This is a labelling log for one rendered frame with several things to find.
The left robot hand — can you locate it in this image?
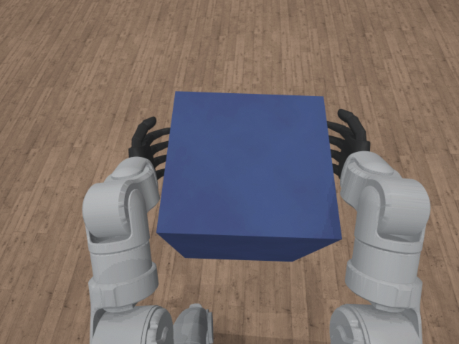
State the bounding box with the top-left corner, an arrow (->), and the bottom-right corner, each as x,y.
128,117 -> 170,180

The carton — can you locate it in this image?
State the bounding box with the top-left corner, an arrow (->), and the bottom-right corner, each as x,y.
156,91 -> 342,262

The robot right forearm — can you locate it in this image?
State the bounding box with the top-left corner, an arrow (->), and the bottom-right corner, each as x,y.
340,151 -> 430,344

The robot left forearm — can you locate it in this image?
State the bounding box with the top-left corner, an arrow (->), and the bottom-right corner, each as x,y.
82,157 -> 160,344

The left robot upper arm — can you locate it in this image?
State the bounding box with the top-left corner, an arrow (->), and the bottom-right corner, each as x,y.
92,305 -> 174,344

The right robot hand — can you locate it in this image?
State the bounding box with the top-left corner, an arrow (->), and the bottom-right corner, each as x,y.
327,109 -> 370,179

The left robot thigh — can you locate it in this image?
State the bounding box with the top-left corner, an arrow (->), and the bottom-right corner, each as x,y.
173,307 -> 214,344

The right robot upper arm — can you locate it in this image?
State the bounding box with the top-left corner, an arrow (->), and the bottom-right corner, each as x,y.
329,304 -> 420,344

